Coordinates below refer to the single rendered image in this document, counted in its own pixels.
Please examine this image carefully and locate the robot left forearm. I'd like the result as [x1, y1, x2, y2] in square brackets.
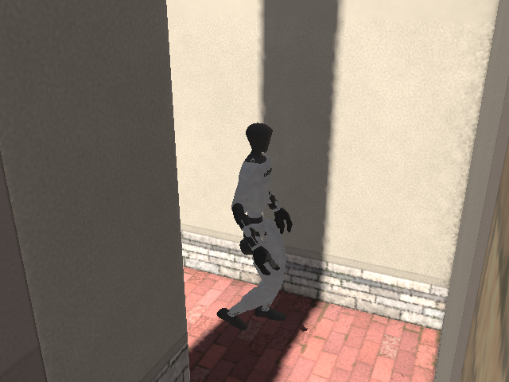
[267, 191, 281, 212]

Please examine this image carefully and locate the robot left hand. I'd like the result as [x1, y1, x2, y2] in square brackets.
[274, 208, 293, 234]

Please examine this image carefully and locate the robot right forearm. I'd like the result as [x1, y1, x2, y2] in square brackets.
[232, 203, 262, 251]

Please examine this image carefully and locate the robot left shin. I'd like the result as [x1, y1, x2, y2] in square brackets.
[262, 275, 286, 312]

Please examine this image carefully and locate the right robot upper arm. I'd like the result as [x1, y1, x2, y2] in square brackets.
[231, 163, 258, 214]

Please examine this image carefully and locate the robot right hand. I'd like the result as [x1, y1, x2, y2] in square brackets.
[252, 246, 280, 275]

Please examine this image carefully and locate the robot right foot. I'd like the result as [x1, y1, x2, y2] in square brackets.
[217, 308, 248, 330]

